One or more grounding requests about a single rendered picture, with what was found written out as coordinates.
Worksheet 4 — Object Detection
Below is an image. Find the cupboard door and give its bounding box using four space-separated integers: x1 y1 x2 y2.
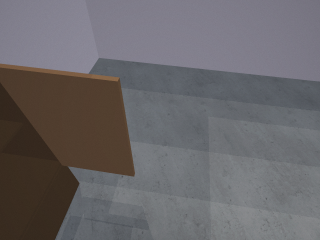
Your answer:
0 63 135 177

